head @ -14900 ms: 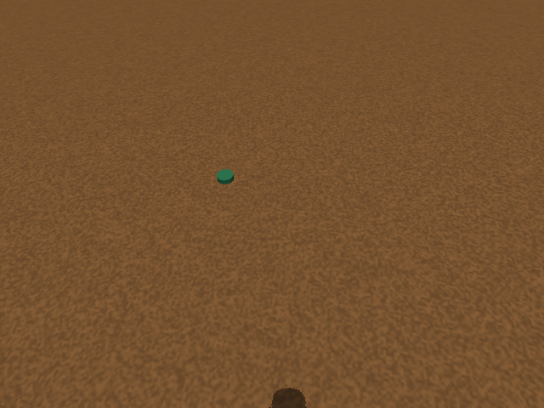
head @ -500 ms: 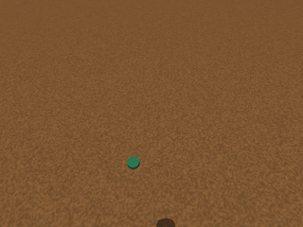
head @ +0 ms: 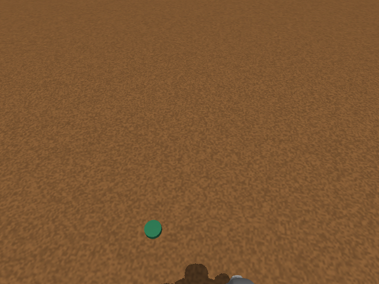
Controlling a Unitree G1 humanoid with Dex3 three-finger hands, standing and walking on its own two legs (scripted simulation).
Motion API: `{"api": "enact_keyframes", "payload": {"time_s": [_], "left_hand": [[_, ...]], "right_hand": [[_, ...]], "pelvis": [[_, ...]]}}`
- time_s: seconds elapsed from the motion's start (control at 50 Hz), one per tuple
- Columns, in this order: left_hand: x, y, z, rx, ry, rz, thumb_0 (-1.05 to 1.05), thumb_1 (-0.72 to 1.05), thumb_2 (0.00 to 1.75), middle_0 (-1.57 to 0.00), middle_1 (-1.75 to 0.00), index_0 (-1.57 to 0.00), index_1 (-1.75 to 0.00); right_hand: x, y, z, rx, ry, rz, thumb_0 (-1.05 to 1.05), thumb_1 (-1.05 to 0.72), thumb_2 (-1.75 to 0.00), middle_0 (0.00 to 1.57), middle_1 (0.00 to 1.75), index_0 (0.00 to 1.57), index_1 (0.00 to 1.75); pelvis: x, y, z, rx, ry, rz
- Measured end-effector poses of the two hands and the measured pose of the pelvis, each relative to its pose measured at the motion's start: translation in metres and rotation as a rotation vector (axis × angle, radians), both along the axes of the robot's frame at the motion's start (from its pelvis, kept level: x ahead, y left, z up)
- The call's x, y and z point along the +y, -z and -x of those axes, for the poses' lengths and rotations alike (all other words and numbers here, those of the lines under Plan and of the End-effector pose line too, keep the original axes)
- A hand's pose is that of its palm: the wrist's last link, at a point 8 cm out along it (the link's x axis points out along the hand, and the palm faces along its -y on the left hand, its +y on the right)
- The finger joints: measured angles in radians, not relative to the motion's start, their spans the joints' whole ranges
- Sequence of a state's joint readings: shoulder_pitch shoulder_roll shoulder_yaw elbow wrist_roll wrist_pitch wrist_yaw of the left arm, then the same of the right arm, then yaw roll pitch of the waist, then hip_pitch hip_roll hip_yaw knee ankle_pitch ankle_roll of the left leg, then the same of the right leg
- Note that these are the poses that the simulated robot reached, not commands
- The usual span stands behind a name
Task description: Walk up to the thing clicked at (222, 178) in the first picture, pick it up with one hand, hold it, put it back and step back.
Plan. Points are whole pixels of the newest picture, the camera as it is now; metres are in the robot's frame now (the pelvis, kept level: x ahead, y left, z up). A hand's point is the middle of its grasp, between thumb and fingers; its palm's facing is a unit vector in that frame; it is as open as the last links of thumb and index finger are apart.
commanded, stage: walk up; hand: left
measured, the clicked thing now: (153, 229) +0.53 +0.20 -0.76
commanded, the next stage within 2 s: none
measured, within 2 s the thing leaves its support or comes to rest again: neither
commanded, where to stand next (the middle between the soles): +0.14 -0.05 m, yaw +1 degrees
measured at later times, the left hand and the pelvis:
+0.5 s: hand (99, 262) +0.23 +0.25 -0.17, palm faces +0.03 -0.94 -0.34, open 7.3 cm; pelvis +0.13 -0.02 -0.02, yaw +1 degrees
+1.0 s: hand out of the picture +0.15 +0.23 -0.15, palm faces +0.02 -0.91 -0.41, open 7.3 cm; pelvis +0.10 -0.05 -0.01, yaw +2 degrees
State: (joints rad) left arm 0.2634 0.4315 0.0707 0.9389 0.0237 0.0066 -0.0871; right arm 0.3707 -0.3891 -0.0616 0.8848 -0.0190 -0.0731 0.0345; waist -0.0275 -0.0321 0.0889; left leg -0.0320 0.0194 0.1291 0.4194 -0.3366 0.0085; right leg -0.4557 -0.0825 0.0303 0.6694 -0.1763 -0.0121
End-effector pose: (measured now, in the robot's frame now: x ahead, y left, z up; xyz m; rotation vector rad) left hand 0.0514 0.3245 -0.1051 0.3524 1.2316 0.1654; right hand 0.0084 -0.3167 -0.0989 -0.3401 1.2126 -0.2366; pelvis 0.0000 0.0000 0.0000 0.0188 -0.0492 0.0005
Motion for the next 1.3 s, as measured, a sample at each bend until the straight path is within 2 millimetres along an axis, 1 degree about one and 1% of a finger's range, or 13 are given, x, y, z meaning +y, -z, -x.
{"api": "enact_keyframes", "payload": {"time_s": [0.12,0.2,0.3,0.38,0.48,0.54,0.62,0.76,0.84,0.9,0.98,1.08,1.3], "left_hand": [[-0.036,0.0,-0.09,-0.115,0.041,-0.021,0.01,0.91,0.89,-0.2,-0.3,-0.2,-0.3],[-0.057,-0.01,-0.124,-0.195,0.026,0.005,0.01,0.91,0.89,-0.2,-0.3,-0.21,-0.3],[-0.063,-0.012,-0.141,-0.177,0.024,0.008,0.0,0.91,0.89,-0.2,-0.3,-0.21,-0.3],[-0.055,0.0,-0.152,-0.152,0.015,0.005,0.0,0.91,0.89,-0.2,-0.3,-0.21,-0.3],[-0.036,0.028,-0.166,-0.138,-0.044,0.017,0.01,0.91,0.89,-0.2,-0.3,-0.21,-0.3],[-0.034,0.033,-0.167,-0.104,-0.058,0.018,0.01,0.91,0.89,-0.2,-0.3,-0.21,-0.3],[-0.035,0.033,-0.156,-0.058,-0.061,0.014,0.01,0.91,0.89,-0.2,-0.3,-0.21,-0.3],[-0.046,0.03,-0.114,-0.002,-0.072,-0.044,0.01,0.91,0.89,-0.2,-0.3,-0.21,-0.3],[-0.058,0.017,-0.087,0.022,-0.076,-0.059,0.01,0.91,0.89,-0.2,-0.3,-0.21,-0.3],[-0.06,0.009,-0.078,0.037,-0.082,-0.067,0.01,0.91,0.89,-0.2,-0.3,-0.21,-0.3],[-0.056,0.008,-0.083,0.0,-0.089,-0.066,0.01,0.91,0.89,-0.2,-0.3,-0.21,-0.3],[-0.057,0.006,-0.096,-0.07,-0.086,-0.047,0.01,0.91,0.89,-0.2,-0.3,-0.21,-0.3],[-0.055,0.004,-0.116,-0.136,-0.065,0.012,0.01,0.91,0.89,-0.2,-0.3,-0.21,-0.3]], "right_hand": [[-0.023,0.029,-0.054,0.029,0.003,-0.021,0.01,-0.9,-0.9,0.21,0.3,0.2,0.3],[-0.023,0.025,-0.1,0.007,-0.034,-0.039,0.01,-0.91,-0.9,0.21,0.3,0.2,0.3],[-0.025,0.012,-0.154,-0.07,-0.056,-0.027,0.01,-0.91,-0.9,0.21,0.3,0.2,0.3],[-0.022,0.009,-0.182,-0.086,-0.073,0.006,0.01,-0.91,-0.9,0.21,0.3,0.2,0.3],[-0.013,0.016,-0.201,-0.067,-0.091,0.051,0.01,-0.91,-0.9,0.21,0.3,0.2,0.3],[-0.007,0.012,-0.209,-0.067,-0.099,0.05,0.01,-0.91,-0.9,0.21,0.3,0.2,0.3],[-0.009,0.007,-0.22,-0.094,-0.11,0.051,0.01,-0.9,-0.9,0.21,0.3,0.2,0.3],[-0.03,0.022,-0.228,-0.137,-0.122,0.024,0.01,-0.9,-0.9,0.21,0.3,0.2,0.3],[-0.034,0.029,-0.219,-0.109,-0.092,-0.02,0.01,-0.9,-0.9,0.21,0.3,0.2,0.3],[-0.034,0.031,-0.21,-0.097,-0.076,-0.046,0.01,-0.91,-0.9,0.21,0.3,0.2,0.3],[-0.03,0.036,-0.195,-0.047,-0.084,-0.048,0.01,-0.91,-0.9,0.21,0.3,0.2,0.3],[-0.021,0.032,-0.177,-0.009,-0.092,-0.061,0.01,-0.91,-0.9,0.21,0.3,0.2,0.3],[-0.013,0.012,-0.163,-0.025,-0.072,-0.038,0.01,-0.91,-0.9,0.21,0.3,0.2,0.3]], "pelvis": [[-0.023,0.015,-0.049,0.007,-0.006,0.024],[-0.031,0.007,-0.075,0.003,0.0,-0.007],[-0.031,0.001,-0.102,0.009,0.01,0.003],[-0.026,0.006,-0.118,0.007,0.0,0.024],[-0.017,0.023,-0.13,-0.008,-0.024,0.011],[-0.018,0.021,-0.128,-0.004,-0.025,0.026],[-0.023,0.018,-0.123,0.017,-0.017,0.033],[-0.041,0.026,-0.107,0.011,0.001,0.042],[-0.048,0.019,-0.104,0.004,0.001,0.022],[-0.047,0.015,-0.104,0.009,-0.008,0.007],[-0.045,0.014,-0.099,0.009,-0.037,-0.002],[-0.045,0.009,-0.09,-0.002,-0.038,0.013],[-0.033,-0.001,-0.086,-0.013,-0.045,0.029]]}}
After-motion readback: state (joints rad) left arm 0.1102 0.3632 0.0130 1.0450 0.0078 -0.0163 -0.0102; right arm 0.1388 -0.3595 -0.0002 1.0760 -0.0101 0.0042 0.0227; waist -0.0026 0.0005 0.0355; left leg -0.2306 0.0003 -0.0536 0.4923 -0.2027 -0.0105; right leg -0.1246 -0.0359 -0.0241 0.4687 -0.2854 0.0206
